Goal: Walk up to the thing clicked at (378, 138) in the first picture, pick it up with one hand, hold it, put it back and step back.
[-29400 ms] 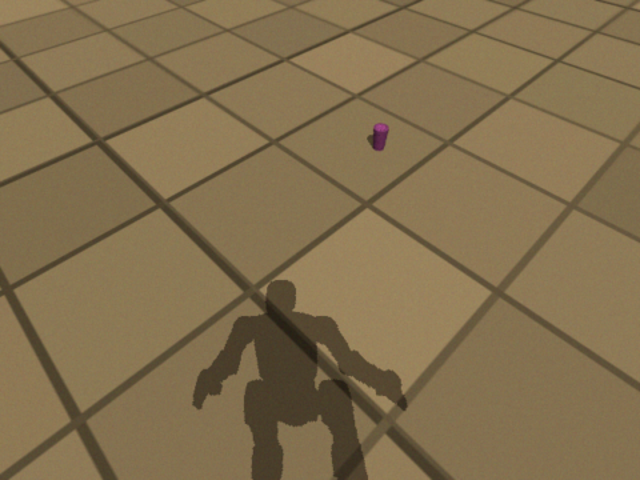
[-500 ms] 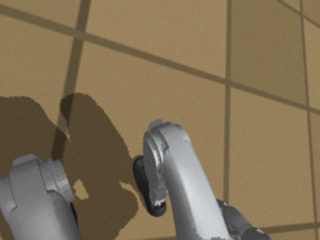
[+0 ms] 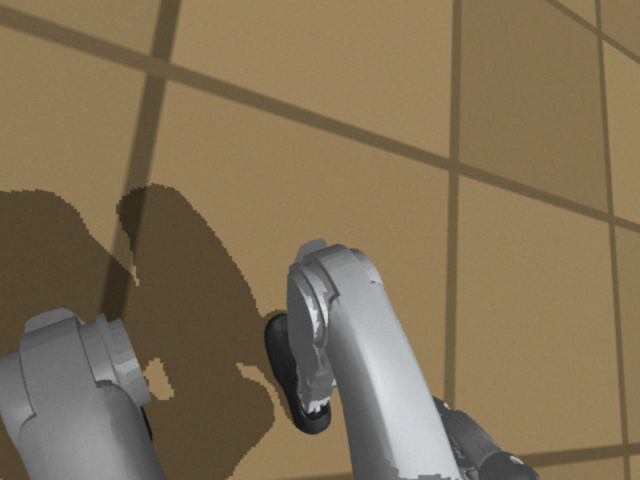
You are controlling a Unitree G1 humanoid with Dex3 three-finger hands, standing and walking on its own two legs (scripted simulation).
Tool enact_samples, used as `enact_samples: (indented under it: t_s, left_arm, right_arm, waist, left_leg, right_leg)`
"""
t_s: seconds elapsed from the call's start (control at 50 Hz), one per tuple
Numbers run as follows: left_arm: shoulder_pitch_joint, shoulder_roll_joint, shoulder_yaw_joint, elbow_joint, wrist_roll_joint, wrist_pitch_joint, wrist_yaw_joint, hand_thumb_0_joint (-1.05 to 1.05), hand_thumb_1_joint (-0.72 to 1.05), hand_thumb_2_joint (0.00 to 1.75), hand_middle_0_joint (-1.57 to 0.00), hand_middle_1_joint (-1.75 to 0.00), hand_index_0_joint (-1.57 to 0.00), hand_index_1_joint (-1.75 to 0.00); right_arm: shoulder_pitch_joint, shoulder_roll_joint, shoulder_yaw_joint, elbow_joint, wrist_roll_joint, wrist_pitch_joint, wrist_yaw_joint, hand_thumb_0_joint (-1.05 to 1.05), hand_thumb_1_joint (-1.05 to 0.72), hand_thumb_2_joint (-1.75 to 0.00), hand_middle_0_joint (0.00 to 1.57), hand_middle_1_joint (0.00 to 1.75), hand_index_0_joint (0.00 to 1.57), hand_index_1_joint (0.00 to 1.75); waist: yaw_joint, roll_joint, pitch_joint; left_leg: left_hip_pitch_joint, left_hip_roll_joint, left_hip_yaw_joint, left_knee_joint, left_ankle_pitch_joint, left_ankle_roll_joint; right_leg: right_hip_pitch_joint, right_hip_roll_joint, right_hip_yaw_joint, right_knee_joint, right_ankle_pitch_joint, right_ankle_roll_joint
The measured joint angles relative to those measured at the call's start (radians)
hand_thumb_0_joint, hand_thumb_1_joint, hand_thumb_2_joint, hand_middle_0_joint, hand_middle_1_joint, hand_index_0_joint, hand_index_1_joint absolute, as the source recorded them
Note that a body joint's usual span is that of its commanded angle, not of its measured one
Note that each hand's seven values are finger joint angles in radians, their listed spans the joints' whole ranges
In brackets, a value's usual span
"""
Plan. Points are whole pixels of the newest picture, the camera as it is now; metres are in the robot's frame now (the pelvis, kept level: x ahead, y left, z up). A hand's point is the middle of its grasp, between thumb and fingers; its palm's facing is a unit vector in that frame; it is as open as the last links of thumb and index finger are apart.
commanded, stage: close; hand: left
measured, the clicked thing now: out of the picture +0.45 +0.34 -0.24
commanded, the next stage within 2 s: settle in 1.00 s
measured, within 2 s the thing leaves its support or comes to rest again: neither
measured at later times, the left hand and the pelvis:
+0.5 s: hand out of the picture +0.44 +0.38 -0.21, palm faces -0.44 -0.14 -0.89, open 6.9 cm; pelvis +0.00 +0.00 +0.00, yaw +0 degrees
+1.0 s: hand out of the picture +0.45 +0.38 -0.21, palm faces -0.43 -0.14 -0.89, open 5.5 cm; pelvis +0.00 +0.00 +0.00, yaw +0 degrees
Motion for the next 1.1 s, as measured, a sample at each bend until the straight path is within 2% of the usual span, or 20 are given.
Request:
enact_samples:
  t_s: [0.12,0.24,0.38,0.56,0.96,1.1]
  left_arm:
    - [0.003,-0.001,0.007,-0.009,0.004,0.007,0.004,0.03,0.44,0.69,-0.66,-1.04,-0.77,-0.92]
    - [0.004,0.001,0.016,-0.015,-0.001,0.014,0.004,0.02,0.41,0.61,-0.62,-1.0,-0.74,-0.87]
    - [0.006,0.009,0.011,-0.014,-0.003,0.011,-0.015,0.02,0.39,0.59,-0.6,-0.95,-0.71,-0.83]
    - [0.022,-0.001,0.009,-0.04,0.0,-0.004,-0.014,0.03,0.4,0.57,-0.63,-0.92,-0.74,-0.8]
    - [0.001,0.01,0.016,0.001,0.013,0.005,0.006,0.01,0.54,0.52,-0.73,-0.88,-0.85,-0.75]
    - [0.01,0.011,0.023,-0.005,0.004,0.008,0.004,0.01,0.58,0.47,-0.75,-0.86,-0.87,-0.72]
  right_arm:
    - [-0.001,0.001,-0.002,-0.005,-0.002,-0.001,0.002,0.0,-0.91,-0.9,0.2,0.3,0.21,0.3]
    - [-0.001,0.002,0.0,-0.002,-0.002,0.002,0.004,0.0,-0.91,-0.9,0.2,0.3,0.21,0.3]
    - [0.0,-0.003,0.001,-0.01,-0.002,0.007,0.003,0.0,-0.91,-0.9,0.2,0.3,0.21,0.3]
    - [0.005,-0.003,0.003,-0.008,-0.002,0.012,0.003,0.0,-0.9,-0.9,0.2,0.3,0.21,0.3]
    - [0.004,0.0,0.01,-0.009,-0.004,0.0,0.004,0.0,-0.9,-0.89,0.2,0.3,0.21,0.3]
    - [0.006,-0.003,0.011,-0.012,-0.005,0.0,0.006,0.0,-0.9,-0.89,0.2,0.3,0.21,0.3]
  waist:
    - [0.0,0.001,0.003]
    - [-0.002,0.001,-0.002]
    - [-0.002,-0.001,0.007]
    - [0.008,-0.003,0.002]
    - [-0.007,-0.003,0.0]
    - [-0.009,0.0,0.005]
  left_leg:
    - [-0.003,0.0,0.002,0.001,-0.001,0.003]
    - [-0.007,0.0,0.0,0.003,-0.003,0.005]
    - [-0.006,-0.001,0.001,0.004,-0.002,0.008]
    - [-0.004,-0.002,-0.001,0.004,-0.002,0.006]
    - [-0.009,0.0,-0.001,0.009,0.001,0.008]
    - [-0.007,0.0,-0.003,0.009,0.0,0.006]
  right_leg:
    - [-0.001,0.0,0.001,-0.001,-0.002,-0.002]
    - [-0.002,0.0,-0.001,-0.002,-0.004,0.002]
    - [0.001,0.0,0.0,-0.001,-0.004,-0.001]
    - [0.003,-0.001,-0.003,-0.002,-0.003,-0.004]
    - [-0.003,0.002,-0.003,0.002,0.003,-0.004]
    - [-0.002,0.002,-0.003,0.001,0.003,-0.001]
